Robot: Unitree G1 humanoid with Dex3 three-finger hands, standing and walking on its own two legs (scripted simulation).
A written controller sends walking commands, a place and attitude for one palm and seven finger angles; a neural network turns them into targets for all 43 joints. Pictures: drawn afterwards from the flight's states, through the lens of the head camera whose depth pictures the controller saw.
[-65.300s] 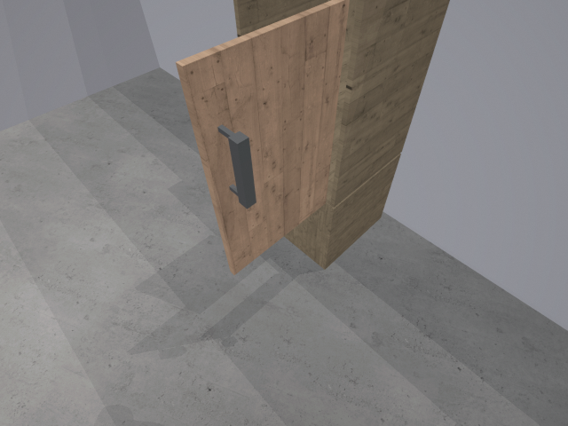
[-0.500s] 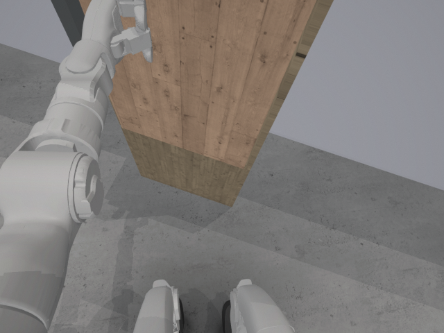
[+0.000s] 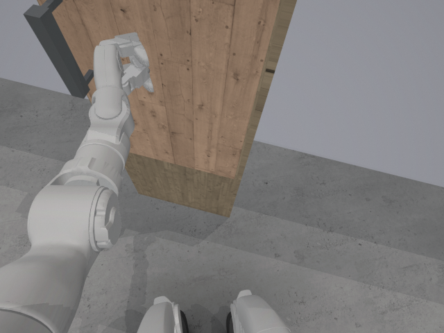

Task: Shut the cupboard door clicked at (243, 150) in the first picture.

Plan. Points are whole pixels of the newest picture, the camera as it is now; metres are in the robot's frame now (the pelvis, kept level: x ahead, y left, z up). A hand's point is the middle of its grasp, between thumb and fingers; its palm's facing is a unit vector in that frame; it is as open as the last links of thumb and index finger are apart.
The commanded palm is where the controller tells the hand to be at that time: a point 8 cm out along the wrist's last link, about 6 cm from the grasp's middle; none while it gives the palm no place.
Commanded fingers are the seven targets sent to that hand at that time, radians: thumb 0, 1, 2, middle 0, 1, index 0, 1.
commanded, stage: pull the fist back off the door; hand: left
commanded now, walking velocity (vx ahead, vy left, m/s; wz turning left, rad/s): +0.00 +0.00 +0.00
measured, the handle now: (68, 50) +0.61 +0.19 +0.11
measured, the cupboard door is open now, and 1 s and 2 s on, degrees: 0 0 0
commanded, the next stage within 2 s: draw the hand back to the body in 0.28 s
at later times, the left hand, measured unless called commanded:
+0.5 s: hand (142, 95) +0.48 +0.06 +0.12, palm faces +0.02 -1.00 -0.02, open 3.1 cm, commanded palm +0.44 +0.12 +0.13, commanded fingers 0.00 0.90 0.90 -1.30 -1.50 -1.30 -1.50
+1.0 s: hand (71, 157) +0.35 +0.14 +0.17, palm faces +0.07 -0.99 -0.15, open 3.1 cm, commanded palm +0.31 +0.20 +0.18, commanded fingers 0.00 0.90 0.90 -1.00 -1.17 -1.00 -1.17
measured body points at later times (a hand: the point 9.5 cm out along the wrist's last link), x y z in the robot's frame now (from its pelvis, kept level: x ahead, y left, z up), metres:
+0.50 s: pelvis +0.05 -0.03 +0.03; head +0.11 -0.04 +0.48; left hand +0.48 +0.12 +0.13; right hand +0.14 -0.28 -0.09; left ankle +0.05 +0.10 -0.67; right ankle +0.01 -0.11 -0.67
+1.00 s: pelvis +0.04 -0.02 +0.06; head +0.03 -0.05 +0.51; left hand +0.34 +0.19 +0.18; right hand +0.21 -0.26 -0.04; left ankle +0.05 +0.10 -0.67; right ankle +0.01 -0.11 -0.67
